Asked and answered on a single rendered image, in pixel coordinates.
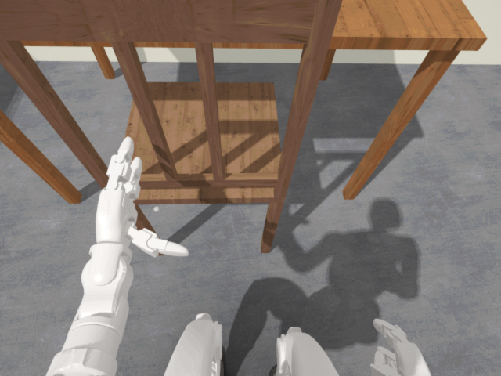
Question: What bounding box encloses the robot right thigh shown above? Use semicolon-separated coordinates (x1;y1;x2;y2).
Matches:
276;332;339;376

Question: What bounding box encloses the chair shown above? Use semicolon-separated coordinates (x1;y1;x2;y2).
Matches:
0;0;343;255

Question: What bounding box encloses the robot left thigh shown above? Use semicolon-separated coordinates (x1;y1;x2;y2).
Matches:
164;320;222;376

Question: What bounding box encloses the robot thigh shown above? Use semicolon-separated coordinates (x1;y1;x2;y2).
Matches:
276;332;339;376
164;320;222;376

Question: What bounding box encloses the table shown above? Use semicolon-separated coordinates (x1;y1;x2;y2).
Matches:
0;0;487;204

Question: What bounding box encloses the left robot forearm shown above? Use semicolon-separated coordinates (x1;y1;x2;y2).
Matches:
46;241;134;376

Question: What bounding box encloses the left robot hand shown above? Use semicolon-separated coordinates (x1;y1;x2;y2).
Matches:
96;136;189;258

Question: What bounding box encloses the right robot hand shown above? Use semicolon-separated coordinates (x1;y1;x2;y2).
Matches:
370;319;431;376

